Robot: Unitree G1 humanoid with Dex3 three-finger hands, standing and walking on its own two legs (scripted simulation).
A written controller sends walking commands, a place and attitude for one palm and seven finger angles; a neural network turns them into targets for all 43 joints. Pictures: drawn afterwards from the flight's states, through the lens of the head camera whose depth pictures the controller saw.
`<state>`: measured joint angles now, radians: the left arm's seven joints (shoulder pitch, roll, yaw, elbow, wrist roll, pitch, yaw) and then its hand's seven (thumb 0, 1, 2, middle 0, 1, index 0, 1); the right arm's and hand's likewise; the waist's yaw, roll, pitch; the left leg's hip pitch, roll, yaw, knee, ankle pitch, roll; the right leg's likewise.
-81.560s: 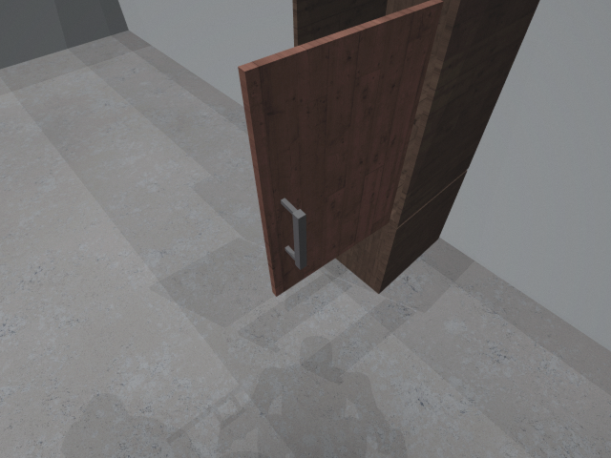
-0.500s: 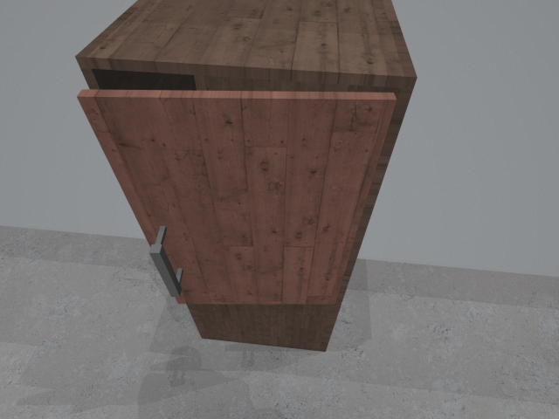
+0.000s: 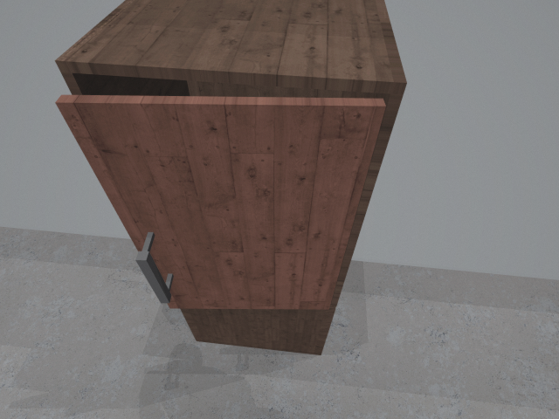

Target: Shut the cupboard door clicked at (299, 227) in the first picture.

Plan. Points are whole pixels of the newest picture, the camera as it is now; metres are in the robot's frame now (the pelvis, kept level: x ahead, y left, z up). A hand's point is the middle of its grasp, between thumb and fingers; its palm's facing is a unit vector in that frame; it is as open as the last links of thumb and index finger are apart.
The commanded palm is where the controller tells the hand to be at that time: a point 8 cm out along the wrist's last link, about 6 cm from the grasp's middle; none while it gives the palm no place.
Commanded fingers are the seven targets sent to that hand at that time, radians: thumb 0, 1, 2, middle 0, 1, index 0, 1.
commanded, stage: come to a stop and stand still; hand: left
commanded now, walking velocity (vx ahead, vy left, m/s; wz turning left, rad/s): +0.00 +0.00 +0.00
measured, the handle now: (158, 270) +0.39 +0.27 -0.11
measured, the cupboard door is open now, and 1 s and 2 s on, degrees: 6 6 6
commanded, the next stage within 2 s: look again from close up in 0.08 s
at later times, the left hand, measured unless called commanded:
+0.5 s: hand out of the picture -0.03 +0.14 -0.17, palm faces +0.04 -0.99 -0.17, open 7.4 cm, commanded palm none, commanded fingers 0.00 0.90 0.90 -0.20 -0.30 -0.20 -0.30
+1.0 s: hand out of the picture -0.04 +0.14 -0.17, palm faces +0.08 -0.98 -0.20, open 7.4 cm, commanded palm none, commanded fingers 0.00 0.90 0.90 -0.20 -0.30 -0.20 -0.30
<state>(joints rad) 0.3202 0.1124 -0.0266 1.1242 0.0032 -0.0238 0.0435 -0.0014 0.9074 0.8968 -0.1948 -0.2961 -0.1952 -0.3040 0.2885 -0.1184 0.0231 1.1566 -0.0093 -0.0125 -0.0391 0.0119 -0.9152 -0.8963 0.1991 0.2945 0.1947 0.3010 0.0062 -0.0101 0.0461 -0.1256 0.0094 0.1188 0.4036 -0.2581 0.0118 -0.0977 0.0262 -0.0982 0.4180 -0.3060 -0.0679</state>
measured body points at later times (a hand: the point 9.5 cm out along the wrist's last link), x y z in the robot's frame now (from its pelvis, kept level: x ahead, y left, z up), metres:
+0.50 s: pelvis +0.00 -0.01 +0.00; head +0.01 -0.02 +0.45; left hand -0.03 +0.19 -0.16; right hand -0.02 -0.22 -0.17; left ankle -0.02 +0.11 -0.74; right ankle -0.05 -0.07 -0.74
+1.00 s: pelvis -0.02 -0.02 +0.00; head +0.00 -0.03 +0.45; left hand -0.04 +0.19 -0.16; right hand -0.03 -0.22 -0.17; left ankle -0.02 +0.11 -0.74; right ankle -0.05 -0.07 -0.74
